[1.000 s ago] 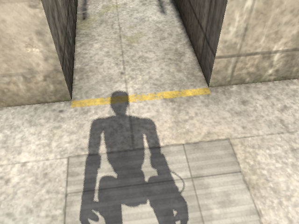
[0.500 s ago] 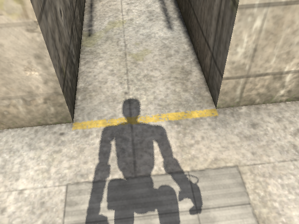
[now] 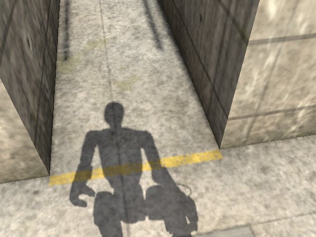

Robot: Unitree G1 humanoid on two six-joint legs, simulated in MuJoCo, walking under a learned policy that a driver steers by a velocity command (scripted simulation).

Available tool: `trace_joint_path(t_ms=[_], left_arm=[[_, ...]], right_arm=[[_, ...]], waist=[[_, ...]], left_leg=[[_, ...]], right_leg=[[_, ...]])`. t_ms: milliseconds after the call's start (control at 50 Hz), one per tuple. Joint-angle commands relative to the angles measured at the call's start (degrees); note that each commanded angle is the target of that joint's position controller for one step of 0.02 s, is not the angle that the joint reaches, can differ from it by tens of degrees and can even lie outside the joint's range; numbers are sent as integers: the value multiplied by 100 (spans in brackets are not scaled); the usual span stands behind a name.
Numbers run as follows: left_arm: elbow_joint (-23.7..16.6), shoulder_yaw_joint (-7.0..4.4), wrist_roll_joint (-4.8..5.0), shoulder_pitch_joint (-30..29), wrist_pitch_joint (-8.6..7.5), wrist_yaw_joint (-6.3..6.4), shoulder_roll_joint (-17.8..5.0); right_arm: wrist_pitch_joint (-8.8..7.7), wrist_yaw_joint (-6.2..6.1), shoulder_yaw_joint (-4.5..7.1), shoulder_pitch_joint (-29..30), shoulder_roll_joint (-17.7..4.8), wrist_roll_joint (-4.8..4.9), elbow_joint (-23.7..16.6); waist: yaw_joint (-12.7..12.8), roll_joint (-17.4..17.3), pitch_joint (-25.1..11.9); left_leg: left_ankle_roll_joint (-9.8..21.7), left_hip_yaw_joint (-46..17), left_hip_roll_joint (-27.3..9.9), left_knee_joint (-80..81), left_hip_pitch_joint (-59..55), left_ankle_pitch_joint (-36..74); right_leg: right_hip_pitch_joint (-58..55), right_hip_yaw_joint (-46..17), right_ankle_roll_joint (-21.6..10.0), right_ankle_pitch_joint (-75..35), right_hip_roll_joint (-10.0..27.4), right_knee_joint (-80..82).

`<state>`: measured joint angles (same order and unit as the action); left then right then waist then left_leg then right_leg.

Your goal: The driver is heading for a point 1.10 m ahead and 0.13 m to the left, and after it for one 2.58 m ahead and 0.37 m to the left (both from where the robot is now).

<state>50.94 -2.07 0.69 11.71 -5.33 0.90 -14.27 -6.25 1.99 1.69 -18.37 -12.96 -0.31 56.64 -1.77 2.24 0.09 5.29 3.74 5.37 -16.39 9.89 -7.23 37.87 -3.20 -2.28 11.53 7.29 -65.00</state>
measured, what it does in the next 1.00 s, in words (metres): walks ahead, turning left: right foot, then left foot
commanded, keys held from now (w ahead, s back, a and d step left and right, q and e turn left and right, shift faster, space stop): w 0.42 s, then w+q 0.58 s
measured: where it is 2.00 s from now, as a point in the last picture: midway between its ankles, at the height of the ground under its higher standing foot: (143, 174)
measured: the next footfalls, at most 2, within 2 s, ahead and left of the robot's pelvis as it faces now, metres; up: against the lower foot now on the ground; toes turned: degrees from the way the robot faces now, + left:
right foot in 0.30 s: +0.34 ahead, -0.17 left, +0.00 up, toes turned -2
left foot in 0.82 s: +0.60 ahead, +0.07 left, +0.00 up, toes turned +9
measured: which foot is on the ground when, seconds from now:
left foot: down 0.00-0.32, up 0.34-0.80, down 0.82-1.00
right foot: up 0.00-0.28, down 0.30-0.82, up 0.84-1.00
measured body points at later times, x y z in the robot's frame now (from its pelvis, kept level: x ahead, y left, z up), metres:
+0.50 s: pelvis +0.27 -0.08 +0.00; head +0.29 -0.10 +0.45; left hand +0.33 +0.18 -0.12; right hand +0.38 -0.35 -0.13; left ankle +0.29 +0.08 -0.66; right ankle +0.30 -0.17 -0.74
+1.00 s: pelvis +0.52 -0.03 -0.01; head +0.54 -0.02 +0.44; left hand +0.57 +0.26 -0.13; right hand +0.67 -0.27 -0.13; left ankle +0.56 +0.06 -0.74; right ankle +0.59 -0.18 -0.66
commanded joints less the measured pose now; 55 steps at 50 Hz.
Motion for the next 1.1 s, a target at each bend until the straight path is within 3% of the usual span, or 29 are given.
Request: trace_joint_path(t_ms=[20,100,180,220,260,280,300,320,340,360,400,420,460,500,560,700,740,760,800,820,840,860,880,920,940,980,1020,1040,1100], left_arm=[[-243,-73,-71,190,21,37,-256],[-482,-34,-16,-738,-44,-35,-162],[-711,-12,54,-1356,-75,-169,-215],[-799,-32,60,-1409,-123,-243,-310],[-737,-125,73,-930,-153,-253,-505],[-527,-251,51,-222,-168,-228,-727],[-233,-393,-2,920,-189,-196,-1131],[-84,-577,-161,1677,-167,-215,-1816],[-85,-448,-151,1715,-178,-237,-1324],[-179,-346,-86,1196,-185,-208,-1013],[-363,-212,-84,264,-158,-211,-673],[-365,-151,-133,105,-155,-234,-480],[-252,-163,-143,145,-181,-269,-514],[-118,-202,-156,320,-206,-235,-638],[-10,-182,-221,485,-133,-148,-709],[328,-152,-134,961,-137,99,-861],[242,-155,-90,795,-22,136,-894],[389,-122,-53,847,204,204,-815],[52,-117,-208,719,361,209,-906],[-107,-63,-373,776,136,52,-821],[-171,128,-425,859,-159,-195,-169],[-618,96,-79,838,-434,-352,-476],[-534,-56,58,330,-557,-319,-1105],[-460,-51,-102,428,-439,-103,-962],[-497,-34,-169,579,-336,27,-868],[-516,-68,-179,677,-236,34,-809],[-741,19,-261,141,-183,42,-608],[-826,53,-278,-107,-181,10,-592],[-972,180,-170,-668,-163,-121,-500]], right_arm=[[-100,-113,122,236,-762,10,-318],[-25,-196,150,-226,-922,102,-218],[67,-203,173,-607,-967,153,-51],[126,-217,201,-629,-1005,154,-17],[178,-210,213,-411,-1024,152,-83],[211,-222,189,-287,-991,132,-140],[203,-240,72,-246,-736,15,-263],[82,-207,-86,-762,-270,17,-400],[-77,-178,-52,-801,-473,111,-268],[-170,-142,60,-253,-939,284,-430],[-147,-179,86,276,-919,174,-530],[-69,-181,110,216,-802,152,-523],[124,-144,66,-11,-470,165,-452],[225,-177,78,277,-465,186,-550],[185,-162,114,792,-528,125,-808],[152,27,53,2114,-394,83,-1466],[107,149,87,2179,-421,41,-1667],[43,137,105,1567,-552,-51,-1668],[7,89,413,196,-1180,-181,-1274],[207,-37,653,-898,-1636,70,-914],[359,-131,550,-794,-1744,216,-1175],[318,-133,553,-756,-1909,41,-1477],[285,-226,507,-554,-1353,40,-1382],[181,-250,316,653,-1024,-110,-1735],[229,-212,311,1084,-1064,-105,-1879],[264,-180,285,1235,-988,-12,-1925],[230,-258,350,760,-1188,89,-1798],[250,-323,354,607,-1187,56,-1767],[346,-354,364,113,-1209,58,-1694]], waist=[[268,-426,311],[-70,-439,310],[-280,-510,451],[-218,-554,444],[139,-690,206],[498,-576,-241],[910,-157,-1087],[814,1275,-1847],[863,1356,-2178],[759,882,-1303],[395,73,-529],[223,105,-365],[64,209,-247],[102,98,-1],[205,114,83],[553,-38,373],[456,153,375],[67,775,90],[-481,177,-606],[-637,-923,-1324],[-387,-1961,-1485],[-415,-2286,-2150],[-583,-1487,-1228],[204,-78,-708],[433,-14,-651],[630,-340,-374],[389,-484,-162],[285,-648,-90],[-59,-594,-263]], left_leg=[[982,-1182,-1602,1164,606,416],[725,-903,-1511,1062,117,488],[673,-985,-1787,761,-635,320],[601,-1077,-1964,499,-980,417],[456,-1052,-1960,-19,-1081,1246],[300,-819,-1663,-939,-988,1988],[116,-516,-1330,-2490,-56,1616],[-331,-110,-264,-4880,2436,-353],[-247,-1048,-201,-5861,3258,-2437],[-128,-1131,-554,-6125,3749,-2076],[-143,-826,-1146,-5514,3255,-1073],[-181,-822,-1305,-5171,2841,-892],[-286,-760,-1313,-4928,2456,-637],[-342,-878,-1256,-4505,2758,-198],[-336,-1008,-1091,-3533,2977,673],[-295,-653,-926,-1924,3196,1456],[-250,-273,-735,-1801,3032,871],[-181,76,-348,-1691,2091,464],[97,214,-3,-1324,-60,1496],[627,-1282,-914,-1570,-1688,-1214],[1435,-3052,-1701,-1527,-2219,-1809],[2281,-5989,-2603,555,-3020,-5423],[1703,-5517,-2360,719,-2432,-4604],[1229,-4042,-1848,310,-263,-1969],[1177,-3547,-1603,283,575,-1476],[1119,-2555,-1140,328,1747,-984],[1164,-2326,-1023,394,1896,-934],[1135,-2290,-933,345,1834,-997],[1064,-2425,-1077,-13,1104,-1213]], right_leg=[[108,-10,154,-926,238,832],[-98,218,201,-1757,-29,2478],[-62,248,150,-1440,-163,3199],[-164,254,-2,-989,-224,3447],[-929,375,-176,-601,-404,3694],[-1888,475,-294,-498,-561,3870],[-3620,-184,-633,-642,24,3625],[-5886,-2734,-1531,273,1289,4081],[-6155,-4067,-1704,543,1590,4852],[-5459,-3179,-1396,452,1432,4869],[-3838,-1737,-1117,-582,974,5139],[-3354,-1293,-1028,-851,739,5325],[-2850,-755,-1076,-1136,613,5595],[-2801,-347,-1052,-1706,608,5708],[-2970,209,-844,-1940,486,5784],[-3872,755,-573,-1748,740,5808],[-4016,960,-406,-3099,713,5157],[-3713,1427,-304,-3206,50,4201],[-2563,1524,81,-3745,-177,1955],[-1225,1326,-58,-1263,57,416],[308,842,21,2440,-619,-1456],[1847,-125,17,2301,-1024,-2295],[2267,-266,-132,1493,-678,-2160],[1033,-421,38,561,-195,-1281],[380,-441,148,553,-67,-773],[-586,-59,290,454,-139,106],[-698,134,463,-79,-295,1271],[-800,111,534,-365,-381,1926],[-814,113,623,-859,-519,2935]])
Over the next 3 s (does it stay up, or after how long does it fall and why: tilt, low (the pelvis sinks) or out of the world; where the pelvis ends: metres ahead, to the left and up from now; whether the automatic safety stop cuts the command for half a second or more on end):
stays up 1.03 0.10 -0.01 its command is cut before an obstacle after 1.4 s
